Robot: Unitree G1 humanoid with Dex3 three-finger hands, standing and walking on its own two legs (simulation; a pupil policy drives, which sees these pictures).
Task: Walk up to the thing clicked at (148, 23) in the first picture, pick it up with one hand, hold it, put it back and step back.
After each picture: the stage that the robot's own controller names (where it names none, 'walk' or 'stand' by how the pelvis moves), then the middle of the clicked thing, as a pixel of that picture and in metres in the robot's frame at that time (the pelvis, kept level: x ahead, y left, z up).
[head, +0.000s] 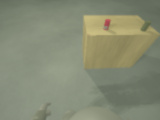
stand; (145, 26) +1.13 -0.62 +0.01
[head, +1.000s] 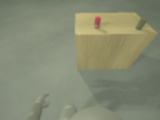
rise first; (141, 24) +1.03 -0.49 +0.05
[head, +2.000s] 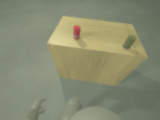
rise first; (129, 42) +0.72 -0.25 +0.03
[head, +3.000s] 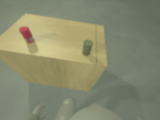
sink last; (87, 48) +0.51 +0.08 +0.05
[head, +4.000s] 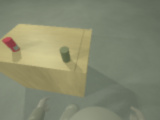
stand; (65, 55) +0.44 +0.22 +0.04
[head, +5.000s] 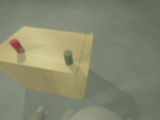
stand; (68, 58) +0.45 +0.20 +0.01
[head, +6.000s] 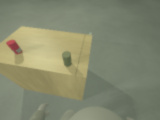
stand; (67, 59) +0.43 +0.21 +0.01
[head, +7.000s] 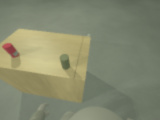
stand; (65, 62) +0.41 +0.22 +0.01
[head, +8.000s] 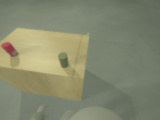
stand; (63, 60) +0.42 +0.23 +0.01
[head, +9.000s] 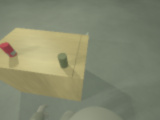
stand; (63, 61) +0.41 +0.23 +0.01
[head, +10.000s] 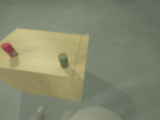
stand; (63, 61) +0.41 +0.23 +0.01
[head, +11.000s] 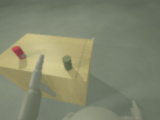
rise first; (67, 63) +0.41 +0.23 +0.01
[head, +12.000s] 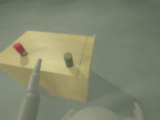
go down; (68, 60) +0.42 +0.23 +0.01
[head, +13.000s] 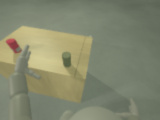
go down; (66, 59) +0.43 +0.21 +0.02
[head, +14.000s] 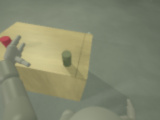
go down; (66, 59) +0.42 +0.20 +0.03
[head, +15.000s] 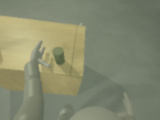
close in; (59, 56) +0.41 +0.21 +0.04
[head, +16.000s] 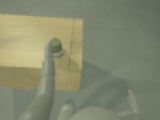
close; (57, 48) +0.45 +0.22 +0.07
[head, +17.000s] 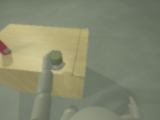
lift; (57, 60) +0.34 +0.22 +0.11
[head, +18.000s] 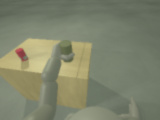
lift; (66, 51) +0.34 +0.17 +0.23
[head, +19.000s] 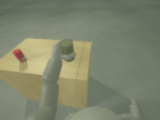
hold; (68, 51) +0.33 +0.16 +0.24
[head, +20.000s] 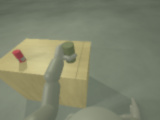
crouch; (69, 52) +0.35 +0.15 +0.22
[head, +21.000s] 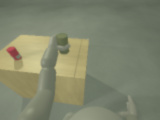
crouch; (63, 44) +0.41 +0.20 +0.22
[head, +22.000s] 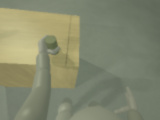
lower; (52, 45) +0.47 +0.23 +0.07
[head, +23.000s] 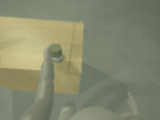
lower; (57, 53) +0.42 +0.22 +0.07
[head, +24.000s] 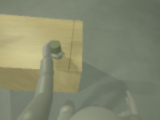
lower; (56, 50) +0.44 +0.23 +0.07
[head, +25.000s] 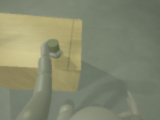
lower; (54, 49) +0.44 +0.23 +0.07
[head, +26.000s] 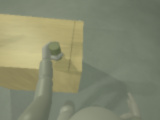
loosen; (55, 51) +0.43 +0.23 +0.07
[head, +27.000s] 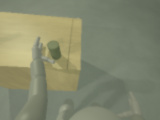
withdraw; (54, 50) +0.43 +0.23 +0.07
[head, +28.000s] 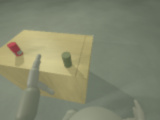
sink last; (67, 60) +0.41 +0.22 +0.04
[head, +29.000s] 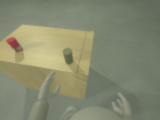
stand; (68, 56) +0.43 +0.22 +0.04
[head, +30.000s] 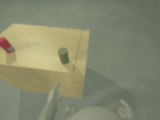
stand; (63, 56) +0.43 +0.22 +0.05
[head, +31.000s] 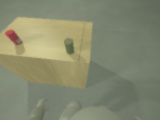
walk; (69, 46) +0.51 +0.20 +0.04
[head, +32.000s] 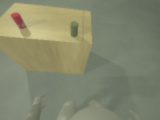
walk; (74, 29) +0.69 +0.21 +0.02
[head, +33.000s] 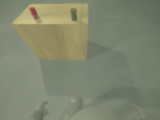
walk; (73, 14) +1.00 +0.31 +0.04
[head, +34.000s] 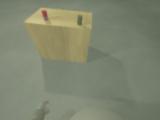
stand; (79, 20) +1.11 +0.23 +0.02
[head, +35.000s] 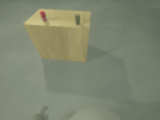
stand; (77, 19) +1.13 +0.25 +0.01
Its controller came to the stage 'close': yes
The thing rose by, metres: 0.23
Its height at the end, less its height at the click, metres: +0.00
